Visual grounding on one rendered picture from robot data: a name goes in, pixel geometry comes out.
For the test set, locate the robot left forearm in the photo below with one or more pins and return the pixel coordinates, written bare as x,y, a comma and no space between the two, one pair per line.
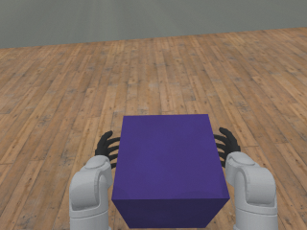
88,195

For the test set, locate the carton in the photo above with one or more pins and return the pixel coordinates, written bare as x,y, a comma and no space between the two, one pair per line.
168,172

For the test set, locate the robot left hand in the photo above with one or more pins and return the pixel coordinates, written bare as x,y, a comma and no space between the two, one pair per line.
103,147

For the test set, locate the robot right forearm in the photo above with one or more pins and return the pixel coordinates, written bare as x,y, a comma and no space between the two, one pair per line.
255,197

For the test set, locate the robot right hand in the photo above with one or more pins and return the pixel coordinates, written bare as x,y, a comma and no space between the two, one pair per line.
230,142

